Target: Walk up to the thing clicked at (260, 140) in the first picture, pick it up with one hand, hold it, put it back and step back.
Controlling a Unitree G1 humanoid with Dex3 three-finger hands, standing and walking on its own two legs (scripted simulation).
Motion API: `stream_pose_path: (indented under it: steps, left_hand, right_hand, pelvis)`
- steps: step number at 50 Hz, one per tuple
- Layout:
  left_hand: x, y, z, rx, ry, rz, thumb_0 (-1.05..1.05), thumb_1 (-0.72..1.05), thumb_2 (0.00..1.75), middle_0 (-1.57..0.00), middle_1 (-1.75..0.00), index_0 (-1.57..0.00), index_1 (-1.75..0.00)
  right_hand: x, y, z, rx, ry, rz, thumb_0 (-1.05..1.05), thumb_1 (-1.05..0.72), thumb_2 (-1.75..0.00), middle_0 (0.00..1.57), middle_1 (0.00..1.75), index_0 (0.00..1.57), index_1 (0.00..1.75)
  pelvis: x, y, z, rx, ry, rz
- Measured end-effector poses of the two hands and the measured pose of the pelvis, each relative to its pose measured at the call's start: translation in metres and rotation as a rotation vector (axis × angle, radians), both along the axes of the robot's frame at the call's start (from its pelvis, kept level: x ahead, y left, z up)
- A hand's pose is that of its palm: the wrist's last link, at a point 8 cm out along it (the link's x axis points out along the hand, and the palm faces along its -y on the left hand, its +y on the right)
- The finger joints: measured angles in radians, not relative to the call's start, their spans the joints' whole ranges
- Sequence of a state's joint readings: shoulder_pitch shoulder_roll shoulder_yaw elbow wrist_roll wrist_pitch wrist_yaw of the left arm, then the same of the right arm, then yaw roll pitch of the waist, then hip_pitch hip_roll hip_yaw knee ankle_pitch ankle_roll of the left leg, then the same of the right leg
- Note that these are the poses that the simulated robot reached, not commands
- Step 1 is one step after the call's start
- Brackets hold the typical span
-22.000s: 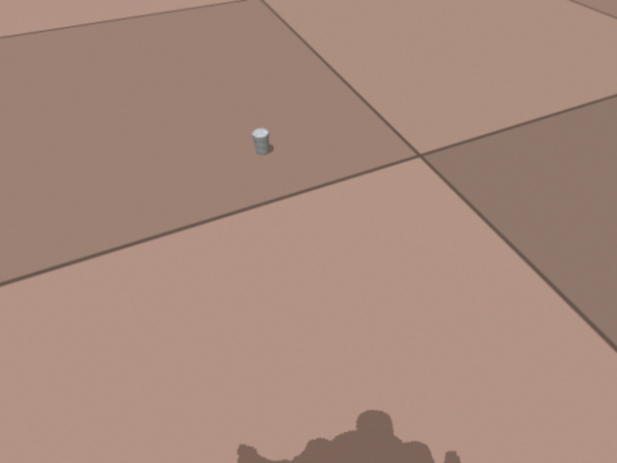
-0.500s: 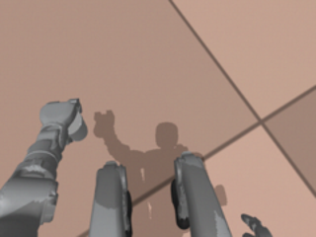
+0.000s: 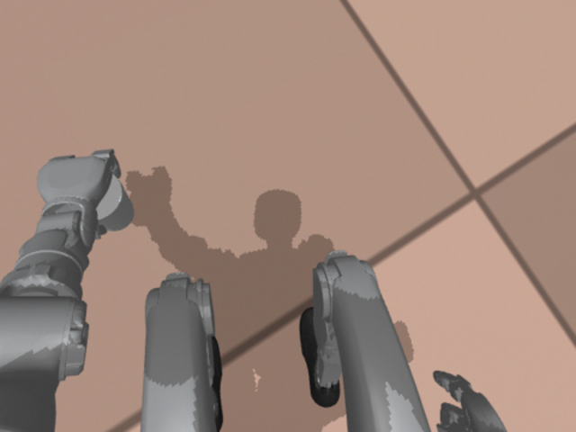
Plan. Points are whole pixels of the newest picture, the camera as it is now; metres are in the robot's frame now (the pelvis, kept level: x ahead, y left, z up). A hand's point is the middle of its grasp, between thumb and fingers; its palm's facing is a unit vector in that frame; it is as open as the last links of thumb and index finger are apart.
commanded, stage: crouch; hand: left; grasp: from above
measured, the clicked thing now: (104, 204) +0.45 +0.26 -0.23
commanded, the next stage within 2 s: lower in 0.44 s
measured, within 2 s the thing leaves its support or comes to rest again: rests again in 1.18 s
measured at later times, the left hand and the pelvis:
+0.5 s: hand (103, 206) +0.44 +0.26 -0.22, palm faces -0.47 -0.04 -0.88, open 10.9 cm; pelvis -0.01 +0.00 -0.05, yaw -1 degrees
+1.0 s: hand (115, 213) +0.44 +0.26 -0.28, palm faces -0.48 -0.04 -0.88, open 10.9 cm; pelvis -0.01 +0.00 -0.09, yaw -2 degrees
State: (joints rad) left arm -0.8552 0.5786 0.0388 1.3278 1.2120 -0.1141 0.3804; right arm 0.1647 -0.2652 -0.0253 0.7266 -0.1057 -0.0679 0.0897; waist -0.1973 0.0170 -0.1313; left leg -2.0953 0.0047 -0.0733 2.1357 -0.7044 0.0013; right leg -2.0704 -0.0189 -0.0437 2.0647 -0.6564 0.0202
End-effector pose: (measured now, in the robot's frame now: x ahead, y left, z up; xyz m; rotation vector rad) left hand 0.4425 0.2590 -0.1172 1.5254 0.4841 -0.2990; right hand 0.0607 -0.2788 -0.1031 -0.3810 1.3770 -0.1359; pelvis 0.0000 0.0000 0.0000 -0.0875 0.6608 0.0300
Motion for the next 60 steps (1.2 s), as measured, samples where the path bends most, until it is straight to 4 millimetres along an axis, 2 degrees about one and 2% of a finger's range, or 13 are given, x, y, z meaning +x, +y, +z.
stream_pose_path:
  steps: [10, 20, 33, 46, 60]
  left_hand:
    - [0.0, 0.0, -0.025, -0.015, 0.002, -0.021, 0.0, -0.2, 0.91, -0.51, -0.97, -0.46, -0.96]
    - [0.004, -0.002, -0.041, -0.002, -0.004, -0.025, 0.0, -0.2, 0.9, -0.52, -0.96, -0.47, -0.95]
    - [0.011, 0.0, -0.057, -0.004, 0.009, -0.016, 0.0, -0.21, 0.92, -0.52, -0.96, -0.47, -0.95]
    - [0.01, -0.001, -0.095, -0.029, 0.013, -0.043, 0.0, -0.21, 0.88, -0.54, -0.94, -0.49, -0.93]
    - [0.015, 0.001, -0.118, -0.018, 0.007, -0.017, 0.01, -0.18, 0.85, -0.54, -0.93, -0.49, -0.92]
  right_hand:
    - [-0.021, 0.005, -0.022, 0.012, 0.043, -0.011, 0.0, -0.91, -0.9, 0.2, 0.3, 0.2, 0.3]
    - [-0.034, 0.006, -0.041, 0.022, 0.065, -0.01, 0.0, -0.91, -0.9, 0.21, 0.3, 0.2, 0.3]
    - [-0.038, 0.003, -0.054, 0.023, 0.082, 0.005, 0.0, -0.92, -0.9, 0.2, 0.3, 0.2, 0.3]
    - [-0.038, 0.002, -0.066, 0.006, 0.097, 0.042, 0.0, -0.92, -0.9, 0.2, 0.3, 0.2, 0.3]
    - [-0.04, 0.01, -0.082, 0.03, 0.106, 0.065, 0.0, -0.91, -0.9, 0.2, 0.3, 0.2, 0.3]
  pelvis:
    - [-0.006, 0.001, -0.025, -0.006, -0.018, -0.003]
    - [-0.01, 0.0, -0.044, -0.004, -0.028, -0.005]
    - [-0.01, -0.002, -0.059, -0.008, -0.037, -0.011]
    - [-0.009, 0.0, -0.081, -0.027, -0.057, -0.014]
    - [-0.007, 0.0, -0.097, -0.038, -0.065, -0.026]
